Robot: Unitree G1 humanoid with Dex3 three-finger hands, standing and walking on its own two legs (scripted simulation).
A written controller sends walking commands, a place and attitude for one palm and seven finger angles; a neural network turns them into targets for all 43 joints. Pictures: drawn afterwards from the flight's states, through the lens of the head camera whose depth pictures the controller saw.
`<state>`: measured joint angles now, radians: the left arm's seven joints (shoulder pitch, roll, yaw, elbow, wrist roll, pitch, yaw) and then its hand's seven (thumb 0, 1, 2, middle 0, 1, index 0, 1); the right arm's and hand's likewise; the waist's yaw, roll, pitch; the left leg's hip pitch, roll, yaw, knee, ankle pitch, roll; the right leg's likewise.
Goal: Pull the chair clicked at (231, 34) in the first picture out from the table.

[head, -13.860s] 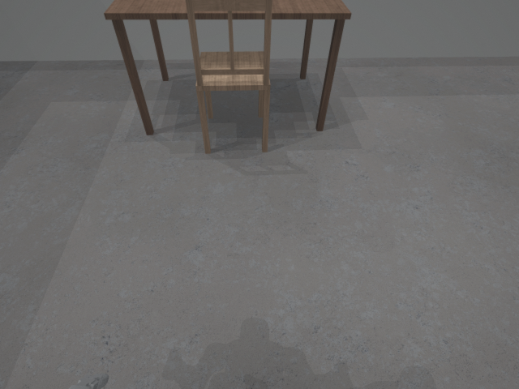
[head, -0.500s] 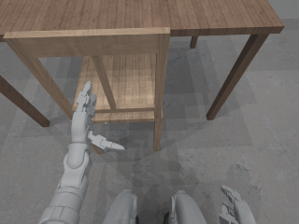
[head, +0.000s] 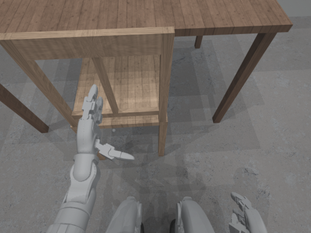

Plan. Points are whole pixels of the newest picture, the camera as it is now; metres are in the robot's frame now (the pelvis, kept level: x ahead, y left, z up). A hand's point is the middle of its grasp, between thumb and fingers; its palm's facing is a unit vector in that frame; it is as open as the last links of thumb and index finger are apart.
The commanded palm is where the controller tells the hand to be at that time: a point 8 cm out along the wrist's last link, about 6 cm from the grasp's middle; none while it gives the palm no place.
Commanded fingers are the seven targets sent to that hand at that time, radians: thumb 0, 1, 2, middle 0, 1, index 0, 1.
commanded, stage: aim the fingers beside a spindle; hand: left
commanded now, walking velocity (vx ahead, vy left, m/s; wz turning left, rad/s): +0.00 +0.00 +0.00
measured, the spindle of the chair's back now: (107, 88) +0.50 +0.16 +0.01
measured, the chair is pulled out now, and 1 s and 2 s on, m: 0.00 0.00 0.00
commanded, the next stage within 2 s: push the fingers through the gap in 0.06 s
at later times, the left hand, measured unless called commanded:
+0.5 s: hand (112, 124) +0.38 +0.13 +0.01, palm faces +0.03 -1.00 -0.04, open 16.9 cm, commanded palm +0.36 +0.19 +0.02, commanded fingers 0.00 -0.50 0.30 -0.06 -0.08 -0.06 -0.08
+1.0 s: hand (109, 104) +0.43 +0.14 +0.04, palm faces +0.10 -0.99 -0.03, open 16.9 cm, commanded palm +0.40 +0.19 +0.02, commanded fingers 0.00 -0.50 0.30 -0.06 -0.08 -0.06 -0.08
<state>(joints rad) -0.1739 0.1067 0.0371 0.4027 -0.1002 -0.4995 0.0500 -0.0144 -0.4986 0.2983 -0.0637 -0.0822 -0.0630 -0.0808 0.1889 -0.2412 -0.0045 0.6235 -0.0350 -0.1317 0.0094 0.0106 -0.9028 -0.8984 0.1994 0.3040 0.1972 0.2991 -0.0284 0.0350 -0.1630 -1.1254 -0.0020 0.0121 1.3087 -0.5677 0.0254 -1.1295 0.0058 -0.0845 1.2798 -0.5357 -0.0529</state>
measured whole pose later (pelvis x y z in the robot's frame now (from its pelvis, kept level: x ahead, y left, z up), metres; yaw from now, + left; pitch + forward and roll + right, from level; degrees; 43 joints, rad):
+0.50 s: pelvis -0.01 +0.00 -0.01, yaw +0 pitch +23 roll -1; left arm -0.36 0.16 0.11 0.61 -0.11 -0.45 -0.01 -0.01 -0.50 0.30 -0.06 -0.08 -0.06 -0.08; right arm 0.17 -0.25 0.00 0.64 -0.02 -0.11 0.00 0.01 -0.90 -0.90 0.20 0.30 0.20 0.30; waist -0.04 0.03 -0.16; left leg -1.17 -0.01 0.01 1.34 -0.57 0.03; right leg -1.18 0.00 -0.09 1.31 -0.54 -0.05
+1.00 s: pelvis +0.00 +0.00 +0.00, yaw -1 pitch +24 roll -1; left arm -0.52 0.19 0.21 0.78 -0.09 -0.56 0.04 -0.01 -0.50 0.30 -0.06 -0.08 -0.06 -0.08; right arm 0.24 -0.25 0.00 0.68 -0.04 -0.11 0.02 0.01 -0.90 -0.90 0.20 0.30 0.20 0.30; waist -0.08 0.03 -0.17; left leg -1.18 0.00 0.02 1.31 -0.56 0.03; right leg -1.18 0.01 -0.07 1.28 -0.52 -0.05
